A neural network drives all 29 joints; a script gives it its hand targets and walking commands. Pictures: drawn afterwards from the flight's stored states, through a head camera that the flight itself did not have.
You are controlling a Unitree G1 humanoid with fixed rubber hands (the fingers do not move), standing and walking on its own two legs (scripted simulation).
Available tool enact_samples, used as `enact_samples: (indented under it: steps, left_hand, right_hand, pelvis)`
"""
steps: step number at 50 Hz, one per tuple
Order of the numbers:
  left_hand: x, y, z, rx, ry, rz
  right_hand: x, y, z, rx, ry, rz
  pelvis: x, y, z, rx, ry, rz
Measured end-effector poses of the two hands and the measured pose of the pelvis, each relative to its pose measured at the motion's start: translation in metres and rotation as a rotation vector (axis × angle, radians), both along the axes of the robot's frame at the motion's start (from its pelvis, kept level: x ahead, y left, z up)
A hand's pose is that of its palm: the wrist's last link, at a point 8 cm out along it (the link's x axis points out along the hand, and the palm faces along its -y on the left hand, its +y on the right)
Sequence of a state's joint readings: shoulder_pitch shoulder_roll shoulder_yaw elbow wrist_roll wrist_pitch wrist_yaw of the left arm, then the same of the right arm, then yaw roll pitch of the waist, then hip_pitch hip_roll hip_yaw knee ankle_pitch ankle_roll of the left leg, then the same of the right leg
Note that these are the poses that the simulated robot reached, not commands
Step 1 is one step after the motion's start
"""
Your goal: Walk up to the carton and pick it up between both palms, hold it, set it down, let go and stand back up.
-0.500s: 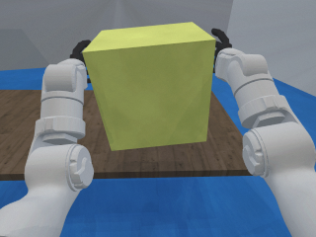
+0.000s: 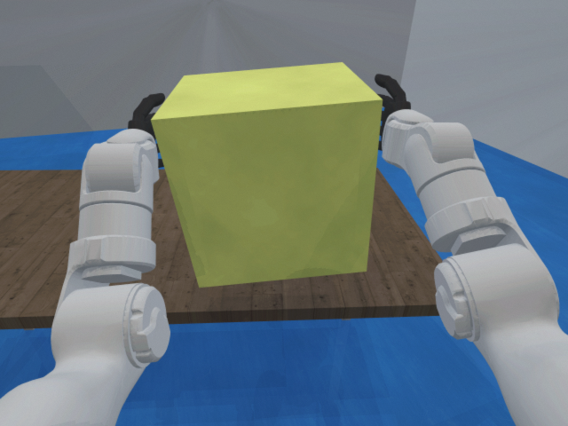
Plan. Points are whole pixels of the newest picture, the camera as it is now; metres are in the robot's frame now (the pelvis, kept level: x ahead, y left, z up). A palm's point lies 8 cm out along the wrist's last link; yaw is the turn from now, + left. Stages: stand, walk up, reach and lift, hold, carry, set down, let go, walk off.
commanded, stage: hold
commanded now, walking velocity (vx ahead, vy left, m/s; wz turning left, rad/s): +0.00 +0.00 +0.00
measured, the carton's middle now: (273, 171) +0.38 -0.01 +0.27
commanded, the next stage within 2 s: none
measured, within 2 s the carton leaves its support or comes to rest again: neither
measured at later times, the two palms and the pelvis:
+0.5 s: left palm (132, 124) +0.37 +0.17 +0.34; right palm (390, 109) +0.36 -0.15 +0.36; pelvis +0.00 +0.00 +0.00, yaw +0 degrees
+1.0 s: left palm (139, 139) +0.37 +0.16 +0.32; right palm (390, 123) +0.37 -0.16 +0.34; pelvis +0.00 +0.00 +0.00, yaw +0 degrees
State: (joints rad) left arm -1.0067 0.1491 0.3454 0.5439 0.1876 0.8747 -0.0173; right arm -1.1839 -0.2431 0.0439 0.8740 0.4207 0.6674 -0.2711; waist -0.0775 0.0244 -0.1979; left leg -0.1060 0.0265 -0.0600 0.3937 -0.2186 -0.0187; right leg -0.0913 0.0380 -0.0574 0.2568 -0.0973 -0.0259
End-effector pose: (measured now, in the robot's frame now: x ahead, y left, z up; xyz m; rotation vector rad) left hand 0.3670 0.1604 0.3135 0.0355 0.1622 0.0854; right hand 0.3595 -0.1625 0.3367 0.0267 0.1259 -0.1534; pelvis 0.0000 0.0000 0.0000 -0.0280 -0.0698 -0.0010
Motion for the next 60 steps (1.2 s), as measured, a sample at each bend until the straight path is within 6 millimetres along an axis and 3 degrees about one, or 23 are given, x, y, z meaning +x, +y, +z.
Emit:
enact_samples:
  steps: [16,25,35,44,60]
  left_hand:
    - [-0.003,0.000,0.039,0.001,-0.020,0.005]
    - [0.004,0.009,0.029,0.015,-0.011,0.004]
    - [0.014,0.006,0.011,0.005,-0.011,-0.004]
    - [0.007,0.005,0.004,-0.012,-0.019,0.013]
    - [0.004,0.004,0.024,-0.007,-0.015,0.018]
  right_hand:
    - [-0.003,0.000,0.034,0.005,-0.002,-0.002]
    - [0.004,0.009,0.024,-0.007,0.013,0.003]
    - [0.013,0.006,0.015,-0.023,0.014,-0.003]
    - [0.010,0.005,0.006,-0.011,0.007,0.010]
    - [0.007,0.003,0.018,-0.004,0.017,0.013]
  pelvis:
    - [-0.008,0.000,0.000,0.011,0.032,-0.010]
    - [-0.002,-0.001,0.000,0.005,0.028,0.007]
    - [0.004,0.000,0.000,-0.001,0.022,0.010]
    - [0.006,0.002,0.000,-0.005,0.009,0.006]
    - [0.001,0.000,0.000,0.002,0.027,0.003]
